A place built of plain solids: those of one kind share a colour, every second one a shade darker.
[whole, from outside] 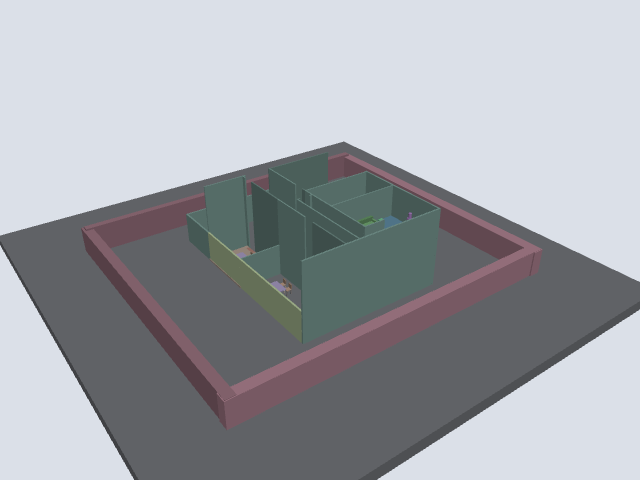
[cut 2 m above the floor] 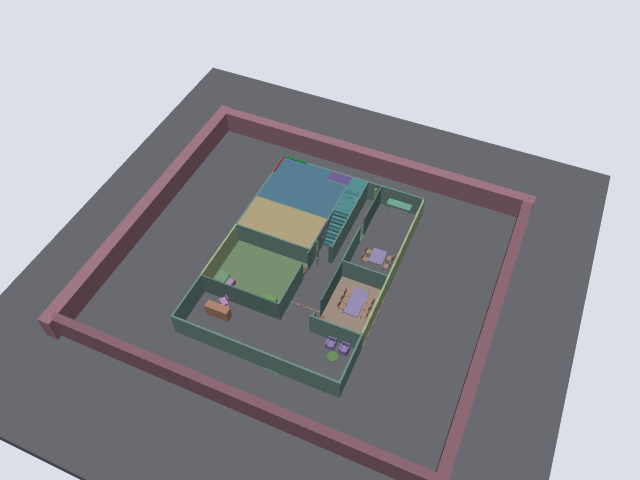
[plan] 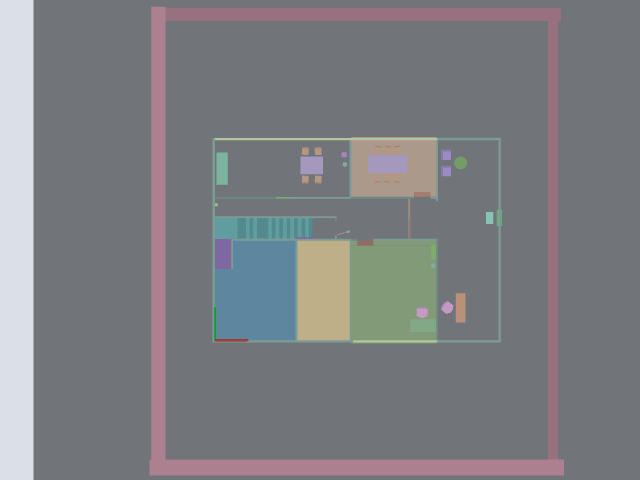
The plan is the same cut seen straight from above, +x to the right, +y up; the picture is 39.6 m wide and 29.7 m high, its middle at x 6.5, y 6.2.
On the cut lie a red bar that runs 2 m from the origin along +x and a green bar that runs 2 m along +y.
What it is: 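An office floor, with one long steep straight back stair to a room a storey up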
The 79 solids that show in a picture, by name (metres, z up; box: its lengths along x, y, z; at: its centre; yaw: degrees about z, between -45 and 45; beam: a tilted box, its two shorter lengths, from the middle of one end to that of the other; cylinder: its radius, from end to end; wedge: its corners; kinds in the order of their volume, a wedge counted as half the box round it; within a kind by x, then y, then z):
{
 "ring_hedge_1": {"box": [0.89, 28.91, 2.31], "at": [-3.5, 6.18, 1.11]},
 "ring_hedge_2": {"box": [25.65, 0.99, 2.28], "at": [8.77, -7.88, 1.09]},
 "ring_hedge_3": {"box": [25.3, 0.82, 2.34], "at": [8.77, 20.16, 1.12]},
 "ring_hedge_4": {"box": [0.62, 28.38, 2.5], "at": [20.91, 6.18, 1.2]},
 "split_lounge_level_1": {"box": [5.0, 4.41, 4.13], "at": [2.5, 2.2, 2.02]},
 "split_lounge_level_2": {"box": [3.88, 1.75, 4.13], "at": [3.06, 5.28, 2.02]},
 "closed_between_1": {"box": [3.24, 6.17, 4.13], "at": [6.72, 3.08, 2.02]},
 "wall_1": {"box": [0.15, 12.67, 6.85], "at": [-0.07, 6.18, 3.38]},
 "wall_2": {"box": [0.12, 1.87, 6.85], "at": [1.06, 5.34, 3.38]},
 "wall_3": {"box": [3.78, 0.12, 6.85], "at": [1.89, 8.81, 3.38]},
 "wall_4": {"box": [7.54, 0.12, 6.85], "at": [3.77, 7.62, 3.38]},
 "wall_5": {"box": [8.69, 0.15, 6.85], "at": [4.2, -0.07, 3.38]},
 "wall_6": {"box": [7.27, 0.12, 6.85], "at": [4.75, 6.21, 3.38]},
 "wall_7": {"box": [0.12, 6.21, 6.85], "at": [5.05, 3.11, 3.38]},
 "wall_8": {"box": [3.64, 0.12, 6.85], "at": [6.57, 8.81, 3.38]},
 "wall_9": {"box": [0.12, 0.27, 6.85], "at": [7.48, 7.48, 3.38]},
 "wall_10": {"box": [0.12, 6.21, 6.85], "at": [8.39, 3.11, 3.38]},
 "wall_11": {"box": [0.12, 3.56, 2.77], "at": [8.39, 10.59, 1.33]},
 "wall_12": {"box": [0.42, 0.12, 6.85], "at": [8.6, 6.21, 3.38]},
 "wall_13": {"box": [3.93, 0.12, 6.85], "at": [10.36, 8.81, 3.38]},
 "wall_14": {"box": [3.96, 0.12, 6.85], "at": [11.77, 6.21, 3.38]},
 "wall_15": {"box": [0.42, 0.12, 6.85], "at": [13.54, 8.81, 3.38]},
 "wall_16": {"box": [0.12, 6.29, 6.85], "at": [13.75, 3.14, 3.38]},
 "wall_17": {"box": [0.12, 3.79, 6.85], "at": [13.75, 10.47, 3.38]},
 "wall_18": {"box": [4.09, 0.15, 2.77], "at": [15.64, -0.07, 1.33]},
 "wall_19": {"box": [4.09, 0.15, 2.77], "at": [15.64, 12.45, 1.33]},
 "wall_20": {"box": [0.15, 12.67, 2.77], "at": [17.61, 6.18, 1.33]},
 "split_steps_1": {"box": [1.69, 1.29, 4.13], "at": [0.84, 6.91, 2.02]},
 "split_steps_2": {"box": [0.53, 1.29, 3.93], "at": [1.65, 6.91, 1.91]},
 "split_steps_3": {"box": [0.69, 1.29, 3.72], "at": [1.8, 6.91, 1.81]},
 "split_steps_4": {"box": [0.69, 1.29, 3.52], "at": [2.03, 6.91, 1.71]},
 "split_steps_5": {"box": [0.69, 1.29, 3.31], "at": [2.26, 6.91, 1.61]},
 "split_steps_6": {"box": [0.69, 1.29, 2.91], "at": [2.72, 6.91, 1.4]},
 "split_steps_7": {"box": [0.69, 1.29, 2.7], "at": [2.95, 6.91, 1.3]},
 "split_steps_8": {"box": [0.69, 1.29, 2.5], "at": [3.18, 6.91, 1.2]},
 "split_steps_9": {"box": [0.69, 1.29, 2.29], "at": [3.41, 6.91, 1.1]},
 "split_steps_10": {"box": [0.69, 1.29, 2.09], "at": [3.64, 6.91, 0.99]},
 "split_steps_11": {"box": [0.69, 1.29, 1.89], "at": [3.87, 6.91, 0.89]},
 "split_steps_12": {"box": [0.69, 1.29, 1.68], "at": [4.09, 6.91, 0.79]},
 "split_steps_13": {"box": [0.69, 1.29, 1.48], "at": [4.32, 6.91, 0.69]},
 "split_steps_14": {"box": [0.69, 1.29, 1.27], "at": [4.55, 6.91, 0.59]},
 "split_steps_15": {"box": [0.69, 1.29, 1.07], "at": [4.78, 6.91, 0.48]},
 "split_steps_16": {"box": [0.69, 1.29, 0.87], "at": [5.01, 6.91, 0.38]},
 "split_steps_17": {"box": [0.69, 1.29, 0.66], "at": [5.24, 6.91, 0.28]},
 "split_steps_18": {"box": [0.69, 1.29, 0.46], "at": [5.47, 6.91, 0.18]},
 "split_steps_19": {"box": [0.69, 1.29, 0.25], "at": [5.7, 6.91, 0.08]},
 "glazing_1": {"box": [8.39, 0.15, 2.77], "at": [4.2, 12.45, 1.33]},
 "glazing_2": {"box": [5.36, 0.15, 2.77], "at": [11.07, -0.07, 1.33]},
 "glazing_3": {"box": [5.36, 0.15, 2.77], "at": [11.07, 12.45, 1.33]},
 "split_upper_level_1": {"box": [1.01, 1.87, 4.13], "at": [0.5, 5.34, 2.02]},
 "cell_level_1": {"box": [5.24, 6.05, 0.2], "at": [11.07, 2.83, 0.05]},
 "cell_level_2": {"box": [3.9, 0.3, 0.2], "at": [11.74, 6.0, 0.05]},
 "meet_level_1": {"box": [3.87, 0.3, 0.2], "at": [10.39, 9.02, 0.05]},
 "meet_level_2": {"box": [5.24, 3.4, 0.2], "at": [11.07, 10.87, 0.05]},
 "reception_counter_1": {"box": [0.6, 1.8, 1.1], "at": [15.2, 2.0, 0.5]},
 "shelf_1": {"box": [0.3, 0.9, 1.95], "at": [13.53, 5.46, 1.07]},
 "club_1": {"box": [0.62, 0.64, 0.48], "at": [14.3, 10.47, 0.19]},
 "club_2": {"box": [0.62, 0.64, 0.48], "at": [14.3, 11.47, 0.19]},
 "sofa_1": {"box": [0.24, 1.56, 0.83], "at": [4.74, 3.08, 4.45]},
 "meeting_table_1": {"box": [1.4, 1.1, 0.07], "at": [5.99, 10.82, 0.7]},
 "meeting_table_2": {"box": [2.4, 1.1, 0.07], "at": [10.68, 10.89, 0.85]},
 "task_chair_1": {"box": [0.68, 0.48, 0.26], "at": [12.82, 1.72, 0.73], "yaw": -2.8},
 "task_chair_2": {"box": [0.48, 0.68, 0.26], "at": [14.38, 2.01, 0.58], "yaw": -37.7},
 "desk_1": {"box": [1.6, 0.8, 0.07], "at": [12.89, 0.9, 0.84]},
 "bar_table_1": {"box": [0.7, 2.0, 0.06], "at": [0.45, 10.62, 1.05]},
 "side_chair_1": {"box": [0.42, 0.42, 0.04], "at": [5.59, 9.97, 0.43], "yaw": -3.0},
 "side_chair_2": {"box": [0.42, 0.42, 0.04], "at": [5.59, 11.67, 0.43], "yaw": -5.5},
 "side_chair_3": {"box": [0.42, 0.42, 0.04], "at": [6.39, 9.97, 0.43], "yaw": -3.2},
 "side_chair_4": {"box": [0.42, 0.42, 0.04], "at": [6.39, 11.67, 0.43], "yaw": 2.6},
 "side_chair_5": {"box": [0.42, 0.42, 0.04], "at": [10.08, 10.04, 0.58], "yaw": -1.2},
 "side_chair_6": {"box": [0.42, 0.42, 0.04], "at": [10.08, 11.74, 0.58], "yaw": -7.3},
 "side_chair_7": {"box": [0.42, 0.42, 0.04], "at": [10.68, 10.04, 0.58], "yaw": -9.5},
 "side_chair_8": {"box": [0.42, 0.42, 0.04], "at": [10.68, 11.74, 0.58], "yaw": -9.9},
 "side_chair_9": {"box": [0.42, 0.42, 0.04], "at": [11.28, 10.04, 0.58], "yaw": -7.9},
 "side_chair_10": {"box": [0.42, 0.42, 0.04], "at": [11.28, 11.74, 0.58], "yaw": 4.1},
 "meet_steps_1": {"box": [1.01, 0.3, 0.2], "at": [12.83, 9.02, 0.05]},
 "cell_steps_1": {"box": [0.99, 0.3, 0.2], "at": [9.3, 6.0, 0.05]},
 "coffee_table_1": {"cylinder": 0.4, "from": [15.2, 10.97, 0.33], "to": [15.2, 10.97, 0.4]},
 "doormat_hold_1": {"box": [0.45, 0.75, 0.06], "at": [16.99, 7.56, -0.02]}
}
